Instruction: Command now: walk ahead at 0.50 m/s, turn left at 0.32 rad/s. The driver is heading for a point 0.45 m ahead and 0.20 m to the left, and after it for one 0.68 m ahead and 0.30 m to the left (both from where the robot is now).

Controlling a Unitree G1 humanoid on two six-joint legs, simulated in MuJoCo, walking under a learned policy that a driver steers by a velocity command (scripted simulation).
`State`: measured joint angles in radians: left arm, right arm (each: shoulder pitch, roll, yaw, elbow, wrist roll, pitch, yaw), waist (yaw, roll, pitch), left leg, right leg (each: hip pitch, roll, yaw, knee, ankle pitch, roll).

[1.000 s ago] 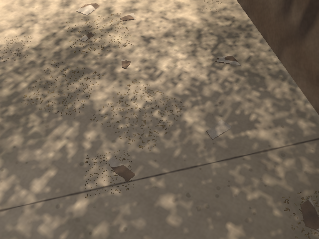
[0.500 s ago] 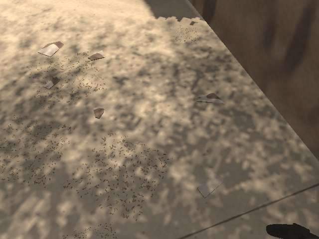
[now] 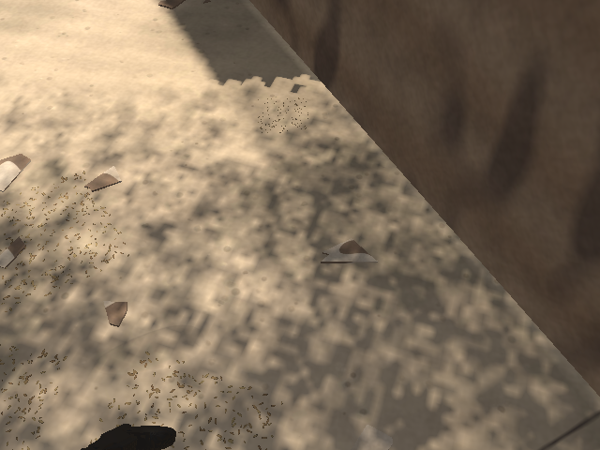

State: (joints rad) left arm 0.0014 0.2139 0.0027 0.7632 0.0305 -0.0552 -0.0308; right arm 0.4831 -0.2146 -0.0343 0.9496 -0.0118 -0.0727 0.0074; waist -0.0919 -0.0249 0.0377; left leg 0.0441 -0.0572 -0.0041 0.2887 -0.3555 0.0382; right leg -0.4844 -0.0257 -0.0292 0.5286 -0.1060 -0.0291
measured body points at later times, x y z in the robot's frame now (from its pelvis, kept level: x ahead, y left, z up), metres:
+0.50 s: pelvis +0.25 +0.01 +0.00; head +0.28 +0.02 +0.45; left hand +0.15 +0.25 -0.14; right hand +0.50 -0.15 -0.11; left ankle +0.36 +0.14 -0.71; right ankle +0.13 -0.11 -0.73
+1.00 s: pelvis +0.50 +0.12 +0.01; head +0.52 +0.15 +0.45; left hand +0.55 +0.43 -0.10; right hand +0.63 -0.13 -0.11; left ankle +0.37 +0.12 -0.73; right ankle +0.72 +0.08 -0.69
